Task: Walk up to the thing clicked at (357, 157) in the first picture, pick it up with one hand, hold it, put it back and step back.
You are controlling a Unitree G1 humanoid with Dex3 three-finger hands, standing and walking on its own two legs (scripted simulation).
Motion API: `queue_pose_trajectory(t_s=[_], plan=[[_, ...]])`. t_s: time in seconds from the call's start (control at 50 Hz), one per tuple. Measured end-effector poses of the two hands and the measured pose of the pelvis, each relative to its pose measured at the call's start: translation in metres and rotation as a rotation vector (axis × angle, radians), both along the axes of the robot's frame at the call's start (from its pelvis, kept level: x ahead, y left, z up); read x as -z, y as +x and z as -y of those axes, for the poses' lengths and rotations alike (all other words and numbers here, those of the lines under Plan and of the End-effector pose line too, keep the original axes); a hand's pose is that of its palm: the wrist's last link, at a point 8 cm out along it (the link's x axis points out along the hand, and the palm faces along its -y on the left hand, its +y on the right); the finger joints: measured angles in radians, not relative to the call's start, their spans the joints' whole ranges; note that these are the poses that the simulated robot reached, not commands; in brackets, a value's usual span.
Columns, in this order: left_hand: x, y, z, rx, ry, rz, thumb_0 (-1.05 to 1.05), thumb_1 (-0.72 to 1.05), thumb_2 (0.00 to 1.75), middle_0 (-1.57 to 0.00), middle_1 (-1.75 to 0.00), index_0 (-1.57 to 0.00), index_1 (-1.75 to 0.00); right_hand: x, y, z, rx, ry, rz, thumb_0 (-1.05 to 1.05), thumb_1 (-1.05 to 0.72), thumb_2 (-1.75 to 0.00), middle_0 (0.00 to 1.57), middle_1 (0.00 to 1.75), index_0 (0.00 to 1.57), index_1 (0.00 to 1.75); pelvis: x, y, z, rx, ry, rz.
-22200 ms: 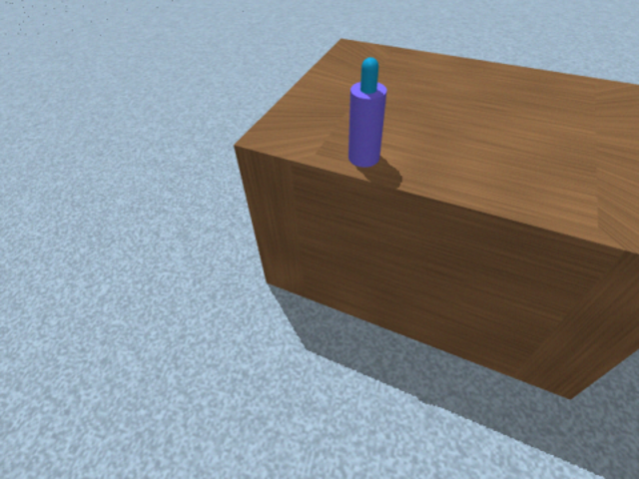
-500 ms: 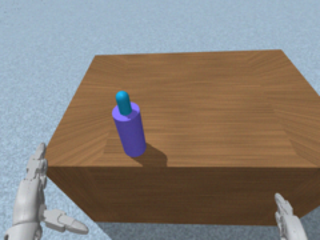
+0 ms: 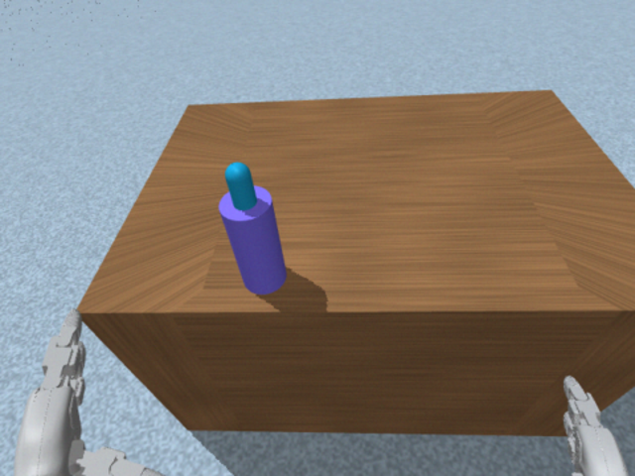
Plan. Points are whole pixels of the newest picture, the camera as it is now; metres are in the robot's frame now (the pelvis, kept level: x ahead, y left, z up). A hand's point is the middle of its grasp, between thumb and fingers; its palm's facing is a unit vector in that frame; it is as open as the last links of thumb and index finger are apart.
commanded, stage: home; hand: left
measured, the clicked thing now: (252, 229) +0.47 +0.14 +0.05
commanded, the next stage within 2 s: none
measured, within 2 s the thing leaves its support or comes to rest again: neither
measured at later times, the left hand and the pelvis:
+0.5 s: hand (188, 454) +0.17 +0.19 -0.04, palm faces +0.13 -0.96 -0.23, open 17.4 cm; pelvis +0.01 +0.01 -0.01, yaw +0 degrees
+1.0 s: hand (205, 431) +0.20 +0.19 -0.06, palm faces +0.10 -0.97 -0.23, open 17.6 cm; pelvis +0.03 +0.01 -0.01, yaw -1 degrees
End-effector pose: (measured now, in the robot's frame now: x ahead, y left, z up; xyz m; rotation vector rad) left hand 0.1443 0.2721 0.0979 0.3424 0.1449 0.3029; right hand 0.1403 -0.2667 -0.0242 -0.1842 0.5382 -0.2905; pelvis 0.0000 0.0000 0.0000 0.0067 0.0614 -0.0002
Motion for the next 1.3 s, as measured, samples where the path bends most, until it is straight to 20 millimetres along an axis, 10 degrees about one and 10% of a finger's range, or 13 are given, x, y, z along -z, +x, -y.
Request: queue_pose_trajectory(t_s=[0.26,0.4,0.6,1.3], plan=[[0.011,0.003,0.004,0.017,-0.026,0.001,-0.01,-0.51,0.06,-0.06,-0.05,-0.06,-0.06,0.004,0.01,-0.027,-0.058,0.036,0.013,-0.02,0.28,-0.25,0.1,0.12,0.1,0.13,0.001,0.003,-0.003,0.004,-0.004,-0.008],[0.066,0.002,0.018,0.023,-0.137,-0.185,-0.01,-0.52,0.07,-0.06,-0.06,-0.06,-0.06,0.02,0.019,-0.062,-0.135,0.1,-0.035,-0.01,-0.1,-0.45,0.13,0.17,0.13,0.18,0.004,0.004,-0.006,0.002,-0.006,-0.036],[0.139,0.011,0.04,0.054,-0.237,-0.439,-0.02,-0.53,0.06,-0.06,-0.05,-0.06,-0.06,0.014,0.02,-0.048,-0.105,0.007,-0.072,0.0,-0.61,-0.73,0.17,0.25,0.18,0.25,0.01,0.01,-0.009,0.006,-0.01,-0.072],[0.134,0.034,0.042,0.038,-0.215,-0.433,-0.01,-0.57,0.04,-0.05,-0.05,-0.06,-0.05,0.015,0.033,-0.047,-0.089,0.026,-0.096,0.01,-0.9,-0.9,0.2,0.3,0.21,0.3,0.015,0.025,-0.006,0.012,-0.009,-0.105]])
